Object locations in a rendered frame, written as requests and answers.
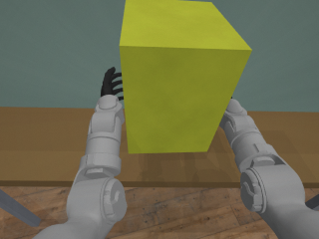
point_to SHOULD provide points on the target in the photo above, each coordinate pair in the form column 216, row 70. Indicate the robot left forearm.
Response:
column 102, row 153

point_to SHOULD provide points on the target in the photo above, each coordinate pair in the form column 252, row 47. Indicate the table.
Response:
column 42, row 147

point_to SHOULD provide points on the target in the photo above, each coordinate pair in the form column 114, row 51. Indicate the carton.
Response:
column 181, row 62

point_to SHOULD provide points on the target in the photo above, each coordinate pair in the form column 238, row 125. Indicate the left robot hand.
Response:
column 108, row 84

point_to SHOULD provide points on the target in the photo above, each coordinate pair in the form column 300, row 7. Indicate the right robot upper arm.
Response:
column 275, row 192

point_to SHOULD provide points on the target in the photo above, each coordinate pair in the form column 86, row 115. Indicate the robot right forearm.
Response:
column 246, row 141

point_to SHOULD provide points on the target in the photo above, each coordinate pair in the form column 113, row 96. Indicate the left robot upper arm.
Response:
column 93, row 208

